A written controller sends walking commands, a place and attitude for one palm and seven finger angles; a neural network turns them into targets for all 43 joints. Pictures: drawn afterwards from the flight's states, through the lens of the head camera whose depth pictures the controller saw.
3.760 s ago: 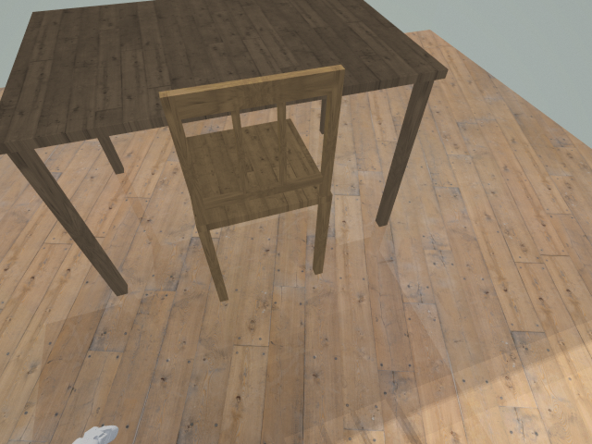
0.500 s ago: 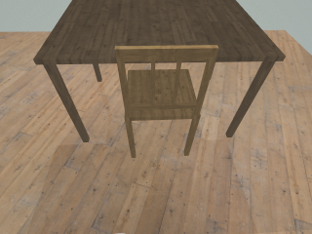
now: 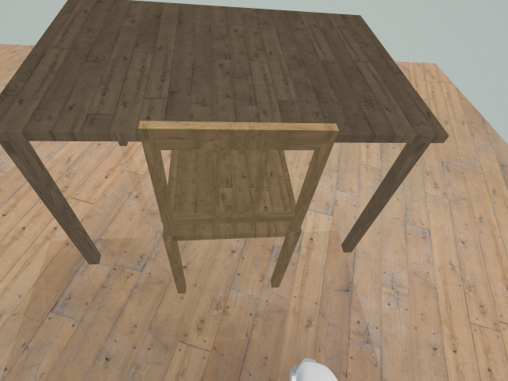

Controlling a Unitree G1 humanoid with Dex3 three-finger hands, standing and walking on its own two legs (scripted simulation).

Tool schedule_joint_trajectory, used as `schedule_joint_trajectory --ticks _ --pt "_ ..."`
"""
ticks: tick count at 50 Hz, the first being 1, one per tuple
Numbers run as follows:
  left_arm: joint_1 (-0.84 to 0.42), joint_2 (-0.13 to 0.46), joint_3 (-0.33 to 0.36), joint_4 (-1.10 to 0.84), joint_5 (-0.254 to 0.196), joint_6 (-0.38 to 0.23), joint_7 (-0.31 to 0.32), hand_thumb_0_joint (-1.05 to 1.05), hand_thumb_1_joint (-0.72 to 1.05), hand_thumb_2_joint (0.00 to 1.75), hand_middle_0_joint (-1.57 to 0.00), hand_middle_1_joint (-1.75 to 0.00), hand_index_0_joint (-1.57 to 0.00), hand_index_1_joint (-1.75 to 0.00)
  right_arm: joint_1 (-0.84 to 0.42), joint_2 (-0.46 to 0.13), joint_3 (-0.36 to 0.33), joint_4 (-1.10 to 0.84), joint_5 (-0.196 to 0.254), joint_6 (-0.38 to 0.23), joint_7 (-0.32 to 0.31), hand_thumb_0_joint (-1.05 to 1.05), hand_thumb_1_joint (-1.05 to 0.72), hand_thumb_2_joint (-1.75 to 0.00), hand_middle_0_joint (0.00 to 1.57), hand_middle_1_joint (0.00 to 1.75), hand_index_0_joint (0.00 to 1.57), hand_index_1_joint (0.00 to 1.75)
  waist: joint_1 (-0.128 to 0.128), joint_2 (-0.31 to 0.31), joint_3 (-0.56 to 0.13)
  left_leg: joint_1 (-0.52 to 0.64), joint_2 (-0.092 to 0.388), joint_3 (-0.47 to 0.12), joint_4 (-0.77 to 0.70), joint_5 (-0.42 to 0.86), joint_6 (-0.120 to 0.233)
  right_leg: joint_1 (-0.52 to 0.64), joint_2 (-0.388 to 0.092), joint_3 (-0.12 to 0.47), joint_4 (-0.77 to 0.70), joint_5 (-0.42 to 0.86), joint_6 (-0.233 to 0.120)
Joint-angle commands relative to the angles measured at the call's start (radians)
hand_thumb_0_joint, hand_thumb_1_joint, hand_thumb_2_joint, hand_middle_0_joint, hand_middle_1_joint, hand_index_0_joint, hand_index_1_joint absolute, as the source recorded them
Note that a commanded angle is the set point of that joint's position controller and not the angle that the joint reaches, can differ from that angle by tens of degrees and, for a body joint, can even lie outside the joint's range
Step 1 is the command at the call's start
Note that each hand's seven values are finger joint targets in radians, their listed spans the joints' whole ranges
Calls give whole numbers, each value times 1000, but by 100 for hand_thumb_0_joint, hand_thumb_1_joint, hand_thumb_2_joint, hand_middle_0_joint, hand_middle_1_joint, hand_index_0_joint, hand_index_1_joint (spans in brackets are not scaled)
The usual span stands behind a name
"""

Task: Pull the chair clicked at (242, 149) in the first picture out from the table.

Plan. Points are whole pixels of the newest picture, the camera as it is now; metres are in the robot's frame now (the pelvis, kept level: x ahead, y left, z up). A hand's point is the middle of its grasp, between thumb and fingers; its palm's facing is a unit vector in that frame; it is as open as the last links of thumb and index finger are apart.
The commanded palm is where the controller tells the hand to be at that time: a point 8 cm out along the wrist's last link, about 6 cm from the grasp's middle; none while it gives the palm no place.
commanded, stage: take the last steps up to it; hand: left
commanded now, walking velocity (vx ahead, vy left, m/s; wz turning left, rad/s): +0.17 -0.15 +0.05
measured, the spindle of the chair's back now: (215, 185) +0.55 +0.11 -0.11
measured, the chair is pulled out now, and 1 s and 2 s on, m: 0.00 0.00 0.00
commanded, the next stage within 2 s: come to a stop and stand still in 0.04 s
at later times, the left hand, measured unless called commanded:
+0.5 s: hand (182, 370) +0.17 +0.12 -0.18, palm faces +0.10 -0.96 -0.24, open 7.3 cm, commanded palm none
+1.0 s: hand out of the picture +0.04 +0.18 -0.19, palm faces +0.07 -0.98 -0.21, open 7.4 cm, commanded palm none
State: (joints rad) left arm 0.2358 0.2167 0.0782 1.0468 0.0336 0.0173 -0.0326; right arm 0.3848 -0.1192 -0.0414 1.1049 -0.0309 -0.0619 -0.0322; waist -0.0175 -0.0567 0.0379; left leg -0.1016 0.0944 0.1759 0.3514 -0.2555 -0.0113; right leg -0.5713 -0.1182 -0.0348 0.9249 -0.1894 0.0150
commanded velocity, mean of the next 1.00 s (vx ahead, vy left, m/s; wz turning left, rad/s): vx -0.07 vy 0.06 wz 0.01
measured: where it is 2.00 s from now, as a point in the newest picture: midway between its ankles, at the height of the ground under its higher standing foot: outside the picture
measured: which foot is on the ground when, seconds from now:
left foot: down 0.00-0.14, up 0.16-0.62, down 0.64-1.00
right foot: up 0.00-0.14, down 0.16-0.64, up 0.66-0.98, down 1.00-1.00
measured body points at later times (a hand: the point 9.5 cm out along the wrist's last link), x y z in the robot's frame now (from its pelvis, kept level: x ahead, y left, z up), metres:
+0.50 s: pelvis +0.10 -0.06 -0.01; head +0.14 -0.07 +0.43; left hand +0.16 +0.17 -0.16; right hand +0.22 -0.30 -0.16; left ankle +0.10 +0.05 -0.69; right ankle +0.15 -0.18 -0.75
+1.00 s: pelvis +0.06 +0.00 -0.01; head +0.08 +0.01 +0.44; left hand +0.03 +0.23 -0.17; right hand +0.12 -0.23 -0.16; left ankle +0.09 +0.07 -0.75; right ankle +0.00 -0.13 -0.75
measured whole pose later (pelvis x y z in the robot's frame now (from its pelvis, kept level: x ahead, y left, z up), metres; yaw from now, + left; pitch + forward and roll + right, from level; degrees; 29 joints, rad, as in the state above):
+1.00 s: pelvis +0.06 +0.00 -0.01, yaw +1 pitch +0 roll +1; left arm 0.31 0.19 0.03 1.11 0.01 0.03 0.04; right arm 0.20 -0.14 -0.02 1.06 -0.01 0.01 -0.04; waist 0.02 -0.06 0.03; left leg -0.24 -0.08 0.08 0.39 -0.16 0.08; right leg -0.13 -0.04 0.00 0.48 -0.32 0.01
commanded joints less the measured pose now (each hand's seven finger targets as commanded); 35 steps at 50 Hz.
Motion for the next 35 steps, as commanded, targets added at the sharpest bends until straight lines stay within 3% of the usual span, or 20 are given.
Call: schedule_joint_trajectory --ticks 1,2,4,5,6,7,8,9,10,11,13,17,22,27,29,30,31,32,33,35 --pt "-97 -19 -19 -71 -8 -23 -7 0 90 90 -20 -30 -20 -30 77 -183 -45 -19 -6 -1 -3 0 -90 -90 20 30 20 30 -43 243 52 11 199 -95 -99 331 133 25 25 -75 -230 -7 -6" --pt "-109 -9 -17 -77 -8 -26 -6 0 90 90 -20 -30 -20 -30 77 -183 -46 -15 -6 3 -3 0 -90 -90 20 30 20 30 -48 227 60 -19 209 -109 -83 324 131 71 34 -80 -262 -15 -13" --pt "-42 3 -8 -55 -9 -33 -5 0 90 90 -20 -30 -20 -30 42 -206 -55 -17 -6 10 -4 0 -90 -90 20 30 20 30 -9 217 2 -38 211 -115 -13 277 112 221 56 -91 -348 3 -31" --pt "55 28 0 -21 -8 -40 -2 0 90 90 -20 -30 -20 -30 23 -206 -54 -16 -3 14 -2 0 -90 -90 20 30 20 30 39 175 -43 -67 180 -93 91 257 86 363 81 -111 -417 42 -38" --pt "189 79 12 24 -5 -54 4 0 90 90 -20 -30 -20 -30 26 -189 -53 -12 5 13 5 0 -90 -90 20 30 20 30 97 66 -123 -137 114 -46 278 186 53 553 59 -74 -467 72 -51" --pt "280 197 34 51 -1 -67 21 0 90 90 -20 -30 -20 -30 76 -102 -29 -20 12 12 16 0 -90 -90 20 30 20 30 119 -218 -215 -364 -7 14 561 -160 19 765 -170 195 -522 200 -111" --pt "292 218 24 49 -20 -65 30 0 90 90 -20 -30 -20 -30 51 -86 -14 -51 24 23 6 0 -90 -90 20 30 20 30 104 -202 -224 -393 -59 -94 747 -396 22 693 -290 334 -586 458 -168" --pt "197 185 15 35 -20 -68 39 0 90 90 -20 -30 -20 -30 59 -76 -15 -33 26 33 -2 0 -90 -90 20 30 20 30 67 -200 -216 -357 -30 -164 804 -355 21 587 -282 301 -589 582 -184" --pt "92 137 1 12 -20 -66 48 0 90 90 -20 -30 -20 -30 72 -76 -12 -19 24 37 -6 0 -90 -90 20 30 20 30 28 -163 -176 -340 -8 -178 809 -305 6 533 -267 248 -575 662 -188" --pt "29 95 -12 -3 -19 -64 56 0 90 90 -20 -30 -20 -30 48 -73 -8 -2 24 44 -9 0 -90 -90 20 30 20 30 13 -72 -126 -311 4 -179 777 -260 -7 462 -239 170 -556 751 -184" --pt "-4 86 -10 -24 -11 -51 73 0 90 90 -20 -30 -20 -30 15 -59 -10 -7 31 70 -13 0 -90 -90 20 30 20 30 7 -22 -96 -284 -17 -172 701 -248 -24 386 -227 113 -520 858 -191" --pt "32 119 9 -35 -10 -26 91 0 90 90 -20 -30 -20 -30 -73 -96 -31 -64 17 116 0 0 -90 -90 20 30 20 30 43 -46 -100 -363 -64 -179 751 -207 -40 423 -261 138 -538 763 -233" --pt "8 134 14 -84 -3 -19 101 0 90 90 -20 -30 -20 -30 -177 -119 -44 -147 13 133 18 0 -90 -90 20 30 20 30 42 -80 -96 -367 -70 -203 731 -173 -42 386 -257 131 -552 605 -234" --pt "-13 161 20 -119 8 -8 81 0 90 90 -20 -30 -20 -30 -215 -113 -37 -184 23 107 24 0 -90 -90 20 30 20 30 44 -145 -87 -223 -85 -149 426 -163 -27 344 -207 139 -566 332 -202" --pt "-18 165 20 -118 1 0 74 0 90 90 -20 -30 -20 -30 -175 -114 -31 -172 21 93 22 0 -90 -90 20 30 20 30 23 -127 -90 -98 -106 -115 219 -36 -22 299 -158 122 -539 195 -147" --pt "-22 152 16 -115 -5 4 71 0 90 90 -20 -30 -20 -30 -145 -123 -28 -162 22 83 21 0 -90 -90 20 30 20 30 6 -98 -86 -12 -92 -123 91 42 -16 249 -129 111 -501 101 -109" --pt "-4 111 5 -119 -10 9 67 0 90 90 -20 -30 -20 -30 -139 -170 -32 -163 19 73 20 0 -90 -90 20 30 20 30 8 48 -93 38 -8 -210 15 92 8 199 -57 59 -410 -27 -61" --pt "16 57 -7 -126 -15 16 63 0 90 90 -20 -30 -20 -30 -168 -243 -39 -188 10 70 19 0 -90 -90 20 30 20 30 21 278 -56 -53 177 -425 -78 190 78 157 53 -28 -279 -248 -2" --pt "-5 57 -11 -125 -11 28 71 0 90 90 -20 -30 -20 -30 -222 -261 -35 -205 5 75 13 0 -90 -90 20 30 20 30 14 339 -22 -194 226 -490 -141 190 141 180 86 8 -129 -367 11" --pt "28 72 0 -84 -9 37 68 0 90 90 -20 -30 -20 -30 -306 -214 -17 -208 3 76 -4 0 -90 -90 20 30 20 30 59 253 21 -251 158 -399 -134 144 164 199 88 85 30 -279 -5"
